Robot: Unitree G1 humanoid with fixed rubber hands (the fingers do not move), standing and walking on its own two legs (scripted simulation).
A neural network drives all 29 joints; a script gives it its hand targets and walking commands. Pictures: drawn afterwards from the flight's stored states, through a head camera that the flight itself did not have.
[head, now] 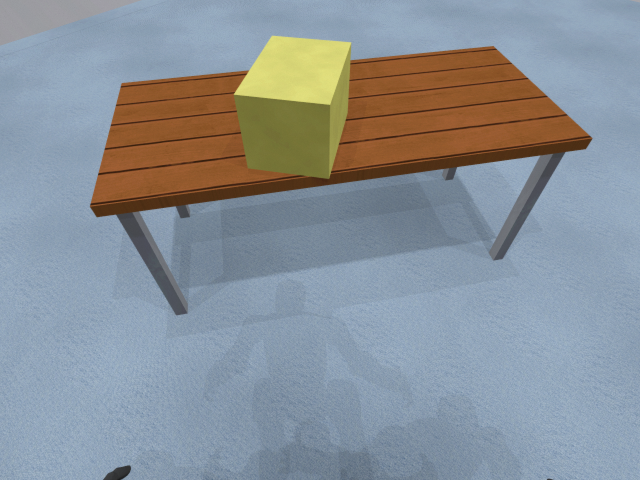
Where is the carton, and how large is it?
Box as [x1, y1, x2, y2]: [234, 36, 350, 178]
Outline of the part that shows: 271,36 234,93 247,166 249,168 328,178 347,113 350,42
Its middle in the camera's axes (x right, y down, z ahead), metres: -0.06 -0.34 +1.01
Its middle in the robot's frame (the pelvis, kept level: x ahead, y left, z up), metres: +0.97 +0.09 -0.08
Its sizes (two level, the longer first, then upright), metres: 0.303 0.215 0.208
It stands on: a table, 0.60 m high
